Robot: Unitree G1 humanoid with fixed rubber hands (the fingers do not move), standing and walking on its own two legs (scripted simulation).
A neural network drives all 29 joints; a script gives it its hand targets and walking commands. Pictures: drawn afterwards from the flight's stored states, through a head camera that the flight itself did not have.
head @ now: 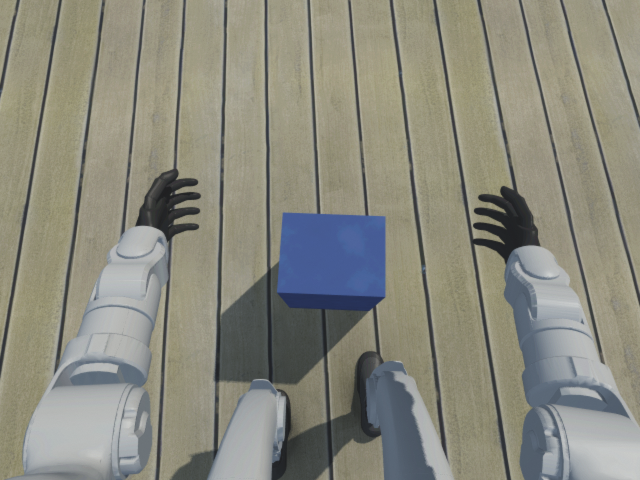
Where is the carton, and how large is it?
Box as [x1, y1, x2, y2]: [277, 212, 385, 310]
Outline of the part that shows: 283,212 277,292 289,307 369,310 385,296 384,216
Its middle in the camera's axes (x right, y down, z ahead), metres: +0.02 +0.06 +0.94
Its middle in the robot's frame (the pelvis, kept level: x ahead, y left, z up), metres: +0.47 -0.02 -0.53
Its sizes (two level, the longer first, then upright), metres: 0.218 0.171 0.295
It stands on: the floor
